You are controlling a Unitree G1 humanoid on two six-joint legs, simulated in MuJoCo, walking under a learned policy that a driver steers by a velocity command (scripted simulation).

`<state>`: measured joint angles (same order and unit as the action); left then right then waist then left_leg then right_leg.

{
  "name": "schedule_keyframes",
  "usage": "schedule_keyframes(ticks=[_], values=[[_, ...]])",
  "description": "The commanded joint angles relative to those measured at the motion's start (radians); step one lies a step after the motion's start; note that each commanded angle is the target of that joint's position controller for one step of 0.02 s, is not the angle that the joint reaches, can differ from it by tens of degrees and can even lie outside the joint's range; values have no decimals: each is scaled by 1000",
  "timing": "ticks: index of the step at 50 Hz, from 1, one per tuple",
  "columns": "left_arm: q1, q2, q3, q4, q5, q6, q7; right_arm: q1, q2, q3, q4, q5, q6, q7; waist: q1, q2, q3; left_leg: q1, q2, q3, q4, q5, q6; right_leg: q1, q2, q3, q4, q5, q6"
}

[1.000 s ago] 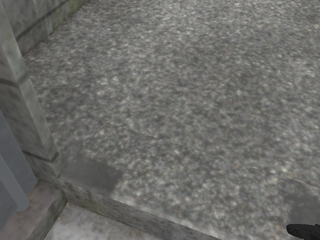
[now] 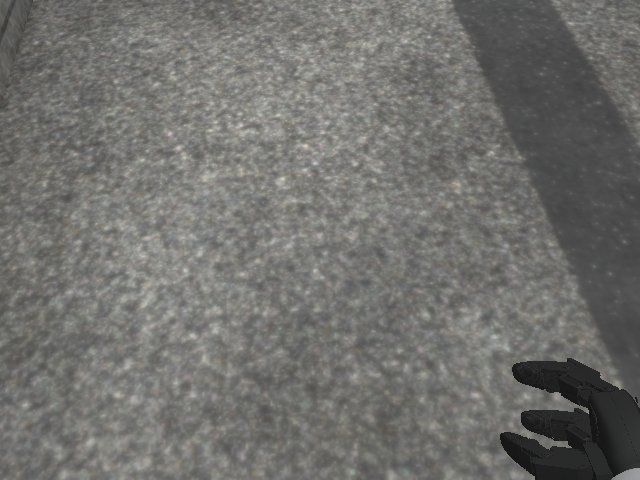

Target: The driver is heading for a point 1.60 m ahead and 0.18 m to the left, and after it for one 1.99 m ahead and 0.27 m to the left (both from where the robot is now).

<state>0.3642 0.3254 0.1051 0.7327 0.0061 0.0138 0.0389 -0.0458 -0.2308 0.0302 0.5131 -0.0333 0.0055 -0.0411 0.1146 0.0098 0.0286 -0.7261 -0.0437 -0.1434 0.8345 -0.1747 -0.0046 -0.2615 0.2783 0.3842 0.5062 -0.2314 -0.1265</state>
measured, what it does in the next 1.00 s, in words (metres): walks ahead: left foot, then right foot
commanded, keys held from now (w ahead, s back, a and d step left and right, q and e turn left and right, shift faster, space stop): e+shift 0.22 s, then q+shift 0.78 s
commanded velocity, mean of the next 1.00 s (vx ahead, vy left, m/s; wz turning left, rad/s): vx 0.02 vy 0.00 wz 0.11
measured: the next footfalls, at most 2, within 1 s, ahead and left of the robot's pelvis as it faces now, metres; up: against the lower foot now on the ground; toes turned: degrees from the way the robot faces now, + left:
left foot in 0.10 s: +0.19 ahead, +0.12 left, +0.00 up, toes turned -16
right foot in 0.44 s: +0.09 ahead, -0.09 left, +0.00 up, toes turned -11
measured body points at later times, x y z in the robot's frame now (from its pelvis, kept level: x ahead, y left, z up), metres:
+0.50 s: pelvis +0.08 +0.02 -0.01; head +0.08 +0.01 +0.44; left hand +0.33 +0.18 -0.08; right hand +0.06 -0.25 -0.13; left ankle +0.14 +0.13 -0.72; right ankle +0.05 -0.08 -0.74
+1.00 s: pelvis +0.09 +0.09 +0.00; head +0.13 +0.12 +0.45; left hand +0.20 +0.38 -0.11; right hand +0.27 -0.18 -0.08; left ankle +0.09 +0.16 -0.74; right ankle +0.11 -0.07 -0.66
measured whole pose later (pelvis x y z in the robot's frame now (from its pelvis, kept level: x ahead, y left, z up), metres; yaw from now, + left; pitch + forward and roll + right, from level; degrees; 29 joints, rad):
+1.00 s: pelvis +0.09 +0.09 +0.00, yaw +11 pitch +2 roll -1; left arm 0.16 0.31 0.05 0.63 0.04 0.04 0.01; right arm 0.27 -0.32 -0.07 0.59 0.00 0.06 -0.01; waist -0.01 -0.03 0.04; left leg -0.30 -0.09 -0.09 0.53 -0.25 0.08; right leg -0.54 -0.03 0.04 1.12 -0.41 0.06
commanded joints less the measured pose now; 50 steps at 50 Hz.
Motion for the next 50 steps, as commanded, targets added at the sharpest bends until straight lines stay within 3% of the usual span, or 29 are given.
schedule_keyframes(ticks=[1,2,4,6,7,9,11,13,16,19,21,22,23,24,25,26,28,32,34,36,39,40,41,42,43,44,46,48,50], values=[[31,144,42,-67,14,14,5,-22,-111,-28,-73,16,-5,-11,-34,-141,-109,120,-56,-2,-176,-25,-27,150,-209,262,28,711,109],[-1,172,55,-86,9,19,5,-9,-122,-33,-52,28,-20,-5,-42,-130,-125,182,-57,-13,-226,-23,-15,158,-223,283,44,720,112],[-58,129,43,-113,-6,9,-14,86,-150,-51,-14,42,-35,-19,-98,-108,-143,514,-10,-51,-448,94,20,-5,-190,262,117,501,150],[91,37,10,-139,-24,-6,-25,173,-225,-68,-31,32,-26,-36,-54,220,-341,998,493,-385,-349,699,263,-325,-53,-92,518,-579,175],[39,137,22,-133,21,-2,-29,243,-167,-68,-19,46,-14,-38,-143,192,-425,949,533,-446,-332,702,347,-340,-113,-210,673,-541,149],[-65,165,34,-106,25,-1,-47,144,-102,-59,-27,11,-7,-40,-122,121,-226,728,349,-216,-410,462,250,-361,-172,-243,770,-291,167],[-85,101,11,-152,29,28,-63,174,-124,-61,-11,-4,5,-42,-99,58,-143,629,319,-136,-470,369,230,-376,-201,-311,837,-238,189],[-98,69,-11,-168,26,44,-77,204,-127,-71,23,0,-7,-22,-103,81,-154,582,290,-101,-464,475,231,-352,-181,-303,845,-237,185],[-70,13,-37,-168,3,69,-83,161,-107,-59,39,-11,-51,5,-70,167,-143,400,202,19,-503,269,199,-157,-192,-328,533,-218,170],[-120,-34,-73,-167,4,58,-55,238,-127,-71,84,0,-17,22,-119,234,-93,391,159,-20,-508,115,203,-34,-197,-392,191,-229,143],[-83,-12,-73,-161,18,30,-35,276,-154,-88,97,13,6,29,-78,163,-71,303,137,-41,-417,109,157,134,-184,-393,-74,-1,117],[-63,39,-66,-164,38,14,-26,318,-135,-90,97,21,1,31,-79,61,-105,186,116,-37,-362,-40,95,281,-291,-283,-109,43,95],[-28,114,-63,-194,45,9,-19,376,-33,-70,60,16,-7,35,-95,-241,-169,79,43,43,-123,-386,25,375,-654,38,-188,134,36],[-64,178,-34,-203,27,8,-11,334,-101,-84,57,15,-3,3,-52,-292,-105,134,-21,156,51,-469,0,74,-754,46,-228,160,-92],[-74,98,-58,-197,31,5,-3,250,-165,-106,39,7,7,-2,-41,-212,-34,147,8,111,174,-407,2,7,-657,-20,-221,133,-112],[-130,51,-74,-190,23,2,2,275,-156,-114,51,12,13,2,-97,-194,11,116,16,106,228,-352,-3,1,-591,-102,-219,122,-84],[-230,12,-80,-227,24,-12,11,404,-187,-140,129,-9,38,29,-153,-192,-10,146,31,145,320,-282,-51,17,-534,-224,-205,257,-53],[-216,21,-56,-222,22,3,18,348,-131,-125,113,17,70,41,-136,-131,-70,133,64,144,355,-237,-67,117,-563,-314,-168,363,-77],[-206,40,-39,-195,27,-10,13,300,-82,-108,64,24,71,66,-129,-175,-41,129,91,155,203,-186,-42,138,-559,-368,-136,284,-47],[-174,62,-25,-190,25,-12,-8,270,-101,-105,37,25,64,87,-111,-187,-74,260,80,186,33,-224,-14,123,-576,-386,-109,300,-31],[-166,99,-12,-162,19,-6,-17,302,-113,-109,35,26,49,78,-124,-193,-75,397,33,270,-169,-218,2,103,-584,-435,-32,347,10],[-176,102,-4,-157,11,-2,-23,352,-123,-107,53,9,38,70,-151,-144,-80,469,22,265,-277,-91,12,71,-563,-490,78,348,53],[-143,80,-7,-151,4,4,-29,414,-182,-125,68,-10,13,60,-172,18,-94,595,84,92,-400,131,40,-53,-496,-566,294,178,122],[-162,-6,-31,-212,25,20,-36,465,-335,-154,65,-4,-5,48,-150,331,-67,740,343,-298,-396,641,133,-393,-335,-555,561,-429,183],[-246,11,-48,-253,30,32,-30,523,-374,-174,49,28,0,50,-228,323,-181,765,405,-468,-452,679,278,-459,-278,-365,692,-474,168],[-286,17,-49,-239,27,31,-21,494,-346,-172,58,29,13,42,-209,197,-116,714,379,-417,-477,484,287,-496,-303,-318,756,-389,154],[-274,38,-43,-210,29,10,-18,362,-280,-155,20,33,51,25,-154,88,-28,620,255,-280,-486,289,230,-465,-345,-311,687,-223,166],[-209,79,-33,-160,34,13,-24,295,-222,-135,0,38,66,23,-118,100,-50,548,184,-209,-476,325,209,-374,-321,-319,651,-161,192],[-214,50,-49,-161,31,13,-20,310,-242,-145,12,32,39,32,-119,55,-103,565,160,-201,-453,316,209,-354,-297,-338,602,-130,196]])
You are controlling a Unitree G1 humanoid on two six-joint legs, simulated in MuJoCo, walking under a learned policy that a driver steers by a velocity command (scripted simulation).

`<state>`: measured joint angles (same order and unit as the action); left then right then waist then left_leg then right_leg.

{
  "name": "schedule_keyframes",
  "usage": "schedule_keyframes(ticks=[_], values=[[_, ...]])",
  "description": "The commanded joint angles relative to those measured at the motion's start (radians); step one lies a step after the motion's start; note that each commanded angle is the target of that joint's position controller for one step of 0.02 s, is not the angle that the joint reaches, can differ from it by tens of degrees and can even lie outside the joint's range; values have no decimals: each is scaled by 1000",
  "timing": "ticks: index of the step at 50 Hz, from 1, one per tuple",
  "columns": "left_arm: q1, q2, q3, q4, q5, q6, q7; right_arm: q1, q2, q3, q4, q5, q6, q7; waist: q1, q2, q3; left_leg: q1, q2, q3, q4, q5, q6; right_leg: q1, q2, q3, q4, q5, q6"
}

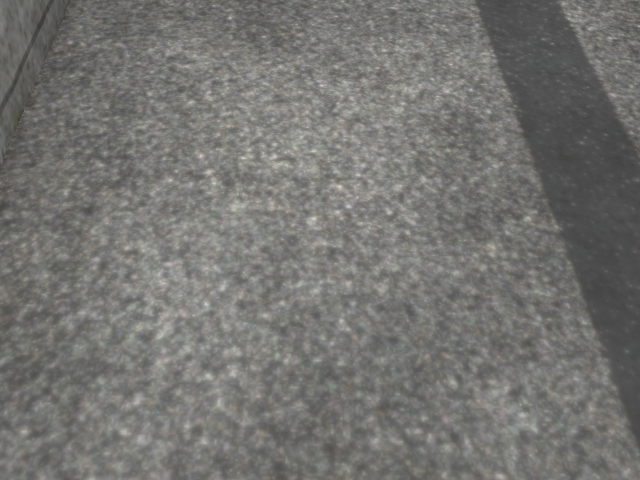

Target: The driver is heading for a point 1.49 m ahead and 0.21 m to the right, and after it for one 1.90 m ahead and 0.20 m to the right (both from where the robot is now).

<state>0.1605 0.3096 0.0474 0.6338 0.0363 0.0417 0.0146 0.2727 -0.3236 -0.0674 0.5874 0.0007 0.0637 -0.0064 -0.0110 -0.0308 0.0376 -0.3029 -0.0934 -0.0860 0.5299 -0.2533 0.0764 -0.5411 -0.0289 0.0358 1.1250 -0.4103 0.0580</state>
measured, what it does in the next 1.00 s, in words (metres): steps on the spot, turning right: right foot, then left foot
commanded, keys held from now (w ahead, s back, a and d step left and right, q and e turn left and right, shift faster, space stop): q+shift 0.20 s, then e+shift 0.80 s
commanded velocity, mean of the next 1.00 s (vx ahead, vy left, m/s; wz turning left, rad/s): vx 0.00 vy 0.00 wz -0.16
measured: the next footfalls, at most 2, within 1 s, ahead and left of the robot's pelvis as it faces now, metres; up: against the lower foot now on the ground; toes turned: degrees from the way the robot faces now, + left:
right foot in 0.32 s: +0.14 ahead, -0.10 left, +0.00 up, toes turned +20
left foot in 0.74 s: +0.09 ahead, +0.09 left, +0.00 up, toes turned -9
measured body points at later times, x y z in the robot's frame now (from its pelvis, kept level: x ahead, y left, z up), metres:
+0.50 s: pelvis +0.05 -0.03 +0.01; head +0.08 -0.05 +0.45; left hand +0.11 +0.25 -0.09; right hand +0.26 -0.25 -0.11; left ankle +0.00 +0.09 -0.71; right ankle +0.10 -0.11 -0.74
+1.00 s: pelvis +0.06 +0.01 +0.01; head +0.10 +0.01 +0.45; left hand +0.26 +0.25 -0.11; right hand +0.14 -0.29 -0.08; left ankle +0.06 +0.10 -0.74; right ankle +0.02 -0.11 -0.67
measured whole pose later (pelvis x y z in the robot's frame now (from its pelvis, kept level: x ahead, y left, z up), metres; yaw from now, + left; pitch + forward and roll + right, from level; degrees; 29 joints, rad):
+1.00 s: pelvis +0.06 +0.01 +0.01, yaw -16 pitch +1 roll -1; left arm 0.21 0.34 0.09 0.67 0.01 0.10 -0.06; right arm 0.20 -0.25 -0.01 0.60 -0.03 0.01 -0.05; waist -0.01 -0.04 0.07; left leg -0.17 0.02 0.13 0.45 -0.29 0.04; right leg -0.50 0.00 0.00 1.04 -0.40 0.06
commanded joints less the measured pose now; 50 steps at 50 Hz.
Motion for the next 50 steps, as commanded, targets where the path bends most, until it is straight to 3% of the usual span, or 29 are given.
schedule_keyframes(ticks=[1,3,5,8,10,11,13,14,15,16,17,18,19,21,25,30,33,34,35,36,37,38,39,40,42,44,46,47,50], values=[[-32,46,-3,-81,-6,-9,6,-7,-162,-52,-43,-17,-27,-2,7,100,-135,162,198,-279,-146,386,124,-75,31,9,-57,37,8],[-48,37,-16,-102,-15,-7,13,-2,-179,-62,-33,-17,-20,-2,-4,116,-136,187,202,-335,-136,339,141,-104,52,17,-113,29,4],[-38,85,-6,-99,-17,-3,14,10,-164,-56,-20,-4,-15,-1,-7,140,-107,170,233,-414,-144,324,170,-101,51,47,-152,2,-8],[-36,85,-12,-86,-17,-24,13,-19,-164,-62,-35,-1,-12,1,-20,159,-76,153,181,-453,-146,245,148,-59,72,62,-263,47,-27],[-89,84,-13,-97,-16,-34,25,-25,-173,-66,-7,-22,-25,-3,-39,158,-51,117,164,-475,-133,314,130,13,109,60,-365,46,-16],[-44,82,-15,-90,-23,-36,29,-32,-172,-64,-4,-33,-28,4,-34,183,-107,158,172,-460,-111,371,133,63,106,54,-395,65,-29],[33,99,-5,-56,-39,-46,23,-68,-148,-50,-12,-20,-24,16,-10,196,-131,110,150,-425,-67,410,86,207,88,19,-490,113,-67],[63,71,-13,-48,-38,-55,23,-83,-124,-40,-8,-2,-16,9,17,171,-124,51,147,-418,-43,378,57,307,82,3,-584,207,-84],[49,54,-18,-50,-28,-62,24,-57,-87,-23,4,3,-15,2,14,125,-111,-7,122,-396,-32,236,19,398,45,39,-694,265,-103],[6,69,-23,-81,-9,-69,27,14,-19,1,21,-3,-19,-2,-10,-53,-107,-61,58,-319,68,-58,-23,448,-126,261,-832,202,-138],[-57,134,-19,-108,2,-73,24,67,-13,2,35,-13,-16,-5,-56,-168,-82,-97,-88,-170,149,-304,-54,390,-304,500,-883,297,-229],[23,93,-26,-65,1,-73,15,27,-75,-10,56,-22,-4,-10,-16,-159,-86,-1,-42,-145,128,-294,-56,293,-290,557,-899,320,-301],[17,66,-31,-45,-15,-72,6,-14,-80,-9,55,-22,-4,-4,-32,-132,-52,23,6,-97,66,-199,-58,291,-217,487,-885,282,-282],[32,153,8,-39,-22,-61,2,-78,-90,-12,61,-23,-16,1,-1,-177,-53,18,-25,-30,53,-112,-65,336,-95,396,-821,284,-209],[115,197,58,-18,-27,-45,-1,-123,-69,-3,29,-19,-24,-1,7,-84,-64,-165,-25,-22,246,-243,-115,465,-117,514,-792,441,-258],[114,162,76,-14,-39,-19,-25,-146,-62,15,11,1,-51,-36,23,-110,-119,-151,-4,-26,256,-216,-103,471,-84,532,-799,444,-265],[87,182,95,-23,-32,7,-32,-161,-58,21,-6,5,-56,-40,35,-140,-109,-60,-23,-11,123,-157,-93,389,-37,539,-788,327,-216],[36,170,92,-48,-31,15,-32,-88,-51,23,32,1,-56,-39,28,-185,-136,21,-26,19,51,-113,-91,352,-5,492,-755,356,-193],[6,133,81,-64,-34,14,-30,-39,-38,24,37,-12,-58,-45,0,-153,-133,147,-28,26,-85,-40,-76,258,26,488,-725,319,-150],[29,125,78,-68,-50,10,-31,-36,-102,4,28,-21,-64,-52,-13,-51,-133,296,71,-73,-205,-30,-41,107,81,452,-673,133,-93],[128,52,65,-59,-56,6,-29,-65,-192,-12,-3,-28,-56,-63,23,232,-147,387,368,-340,-309,-214,26,-22,192,257,-396,-163,-44],[138,104,74,-51,-18,-6,-18,-178,-239,-14,-52,-36,-52,-58,31,225,-41,162,507,-457,-386,-221,121,-126,228,90,-210,-175,-26],[61,182,92,-51,2,-1,-24,-139,-170,-2,-47,-45,-41,-56,2,192,4,67,491,-408,-345,-120,171,-81,116,71,-58,-120,-21],[74,188,95,-34,7,9,-33,-174,-105,21,-43,-42,-39,-52,30,142,28,37,392,-269,-306,13,139,-59,106,74,44,-50,-31],[133,168,87,3,-6,34,-56,-189,-72,29,-57,-31,-51,-53,46,157,-8,94,302,-75,-256,248,97,-53,93,34,185,14,-11],[89,150,82,-13,-30,47,-56,-146,-52,34,-51,-27,-66,-48,32,150,-28,158,292,12,-218,390,105,-69,57,-10,139,56,12],[45,86,60,-30,-29,39,-71,-68,-55,22,-47,-44,-77,-49,-24,196,-27,247,295,65,-201,419,110,-94,38,-54,7,50,30],[9,88,58,-45,-22,41,-79,-38,-44,24,-29,-38,-66,-48,-40,178,-35,289,313,59,-165,528,110,-91,45,-58,-40,10,17],[-44,59,49,-85,-31,34,-84,-16,-112,-7,-15,-36,-53,-46,-38,188,-50,311,362,112,-110,696,98,-45,27,-94,-174,13,-13]])
Velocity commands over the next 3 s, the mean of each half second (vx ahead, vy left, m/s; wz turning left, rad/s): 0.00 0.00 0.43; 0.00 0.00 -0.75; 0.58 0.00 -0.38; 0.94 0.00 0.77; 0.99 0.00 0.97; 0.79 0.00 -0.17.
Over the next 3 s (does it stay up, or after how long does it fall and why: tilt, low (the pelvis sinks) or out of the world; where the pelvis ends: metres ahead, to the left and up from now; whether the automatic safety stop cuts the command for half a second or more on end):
stays up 1.47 -0.08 -0.03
